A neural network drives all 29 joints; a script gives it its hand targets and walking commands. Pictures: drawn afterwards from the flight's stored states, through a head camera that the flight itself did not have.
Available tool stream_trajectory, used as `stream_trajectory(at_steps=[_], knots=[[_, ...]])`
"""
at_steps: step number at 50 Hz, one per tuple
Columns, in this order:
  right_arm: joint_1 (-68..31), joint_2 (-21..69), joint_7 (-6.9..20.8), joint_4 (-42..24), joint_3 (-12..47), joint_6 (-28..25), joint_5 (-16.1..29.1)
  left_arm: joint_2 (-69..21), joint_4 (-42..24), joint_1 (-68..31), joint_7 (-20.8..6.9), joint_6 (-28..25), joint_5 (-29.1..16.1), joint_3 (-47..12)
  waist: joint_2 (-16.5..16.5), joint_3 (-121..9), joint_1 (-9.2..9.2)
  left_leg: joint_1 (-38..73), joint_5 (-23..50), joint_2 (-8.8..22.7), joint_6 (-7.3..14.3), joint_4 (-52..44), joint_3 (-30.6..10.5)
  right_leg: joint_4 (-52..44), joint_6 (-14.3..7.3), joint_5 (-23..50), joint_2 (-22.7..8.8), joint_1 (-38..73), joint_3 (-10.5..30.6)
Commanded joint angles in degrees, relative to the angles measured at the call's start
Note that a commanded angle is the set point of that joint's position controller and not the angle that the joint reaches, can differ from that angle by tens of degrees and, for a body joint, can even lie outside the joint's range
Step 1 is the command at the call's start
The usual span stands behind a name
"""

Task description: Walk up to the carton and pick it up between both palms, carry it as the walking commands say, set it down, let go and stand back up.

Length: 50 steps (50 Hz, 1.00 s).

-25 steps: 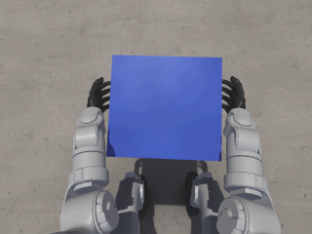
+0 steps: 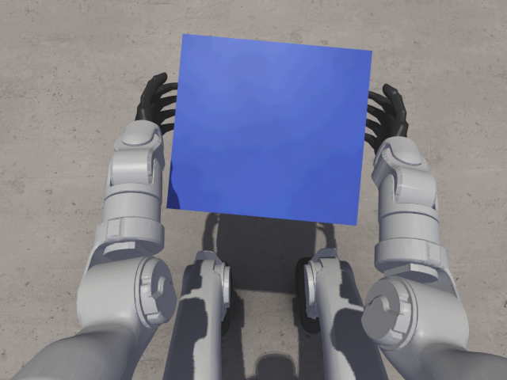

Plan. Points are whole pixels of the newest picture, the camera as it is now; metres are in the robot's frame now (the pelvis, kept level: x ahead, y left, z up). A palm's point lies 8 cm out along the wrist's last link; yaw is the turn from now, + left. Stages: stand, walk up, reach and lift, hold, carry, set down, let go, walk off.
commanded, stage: set down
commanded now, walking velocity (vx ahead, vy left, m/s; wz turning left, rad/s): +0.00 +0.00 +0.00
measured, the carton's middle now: (266, 142) +0.48 +0.00 -0.17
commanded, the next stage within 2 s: none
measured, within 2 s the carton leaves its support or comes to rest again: neither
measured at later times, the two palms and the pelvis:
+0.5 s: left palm (168, 130) +0.51 +0.18 -0.17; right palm (363, 144) +0.47 -0.17 -0.15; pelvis +0.00 +0.00 -0.07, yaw -1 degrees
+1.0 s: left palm (179, 136) +0.52 +0.18 -0.25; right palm (347, 151) +0.49 -0.17 -0.24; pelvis +0.00 +0.00 -0.13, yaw -2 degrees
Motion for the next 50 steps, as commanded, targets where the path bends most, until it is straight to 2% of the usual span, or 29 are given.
stream_trajectory(at_steps=[1,9,16,20,28,41,50], knots=[[-36.27,51.37,17.08,2.59,33.38,-0.50,10.75,-54.81,-0.52,-32.85,-16.71,-2.90,-12.04,-28.24,3.77,-56.32,-0.13,32.40,6.79,-7.51,1.30,-7.12,4.94,-5.75,-1.52,5.55,8.01,26.52,-7.23],[-35.84,50.46,15.30,1.24,35.24,-2.43,11.78,-53.87,-0.47,-31.86,-14.75,-4.69,-12.75,-30.21,3.72,-59.52,-0.25,28.36,12.50,-7.39,0.71,-2.47,4.61,-1.04,-0.32,10.09,8.06,22.24,-7.76],[-38.21,48.73,13.84,3.59,33.74,-3.55,12.24,-51.35,1.00,-34.58,-12.91,-5.82,-12.16,-28.84,4.10,-57.26,0.46,24.72,9.56,-7.13,0.59,0.57,4.80,2.40,-0.12,7.04,8.09,16.73,-7.85],[-39.52,47.68,13.15,4.49,32.15,-3.62,11.77,-49.96,1.55,-36.90,-12.71,-6.11,-12.31,-28.05,4.46,-56.81,0.09,22.30,7.56,-7.02,0.61,2.44,5.06,4.27,-0.07,5.95,7.96,15.90,-7.85],[-41.70,46.62,12.46,3.92,32.02,-4.18,12.11,-49.19,1.02,-39.58,-12.52,-6.44,-14.10,-29.40,5.04,-59.63,-0.45,20.93,9.20,-6.73,0.08,6.45,5.14,8.50,0.16,7.40,7.70,14.13,-8.45],[-46.39,43.66,11.10,5.24,31.88,-5.79,13.64,-45.64,2.33,-43.98,-11.40,-7.84,-15.66,-29.60,4.59,-57.94,0.29,16.70,7.86,-5.96,-0.14,12.04,5.11,14.44,0.41,6.17,7.17,10.12,-8.78],[-48.33,41.55,9.91,6.37,31.56,-7.34,14.36,-43.11,3.60,-45.99,-11.04,-9.21,-17.10,-30.26,4.70,-56.15,0.12,14.10,8.09,-5.47,-0.33,15.82,5.11,18.15,0.65,6.64,6.76,8.76,-8.94]])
